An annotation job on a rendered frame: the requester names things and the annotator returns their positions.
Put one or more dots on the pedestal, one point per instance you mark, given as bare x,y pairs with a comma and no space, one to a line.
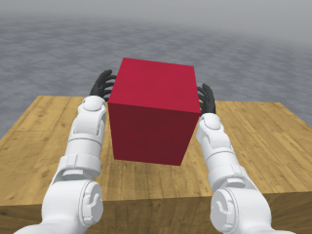
270,142

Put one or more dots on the robot left upper arm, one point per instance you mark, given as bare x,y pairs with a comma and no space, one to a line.
70,207

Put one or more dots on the left robot forearm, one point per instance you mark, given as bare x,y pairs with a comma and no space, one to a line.
81,159

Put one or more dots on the robot right upper arm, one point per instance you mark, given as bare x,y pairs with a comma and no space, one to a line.
241,211

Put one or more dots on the robot left hand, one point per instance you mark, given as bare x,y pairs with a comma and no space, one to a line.
98,88

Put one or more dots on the carton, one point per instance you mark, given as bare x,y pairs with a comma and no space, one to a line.
153,111

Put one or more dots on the robot right hand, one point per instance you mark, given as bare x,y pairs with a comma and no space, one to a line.
208,101

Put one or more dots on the right robot forearm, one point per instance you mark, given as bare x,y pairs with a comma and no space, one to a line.
219,155

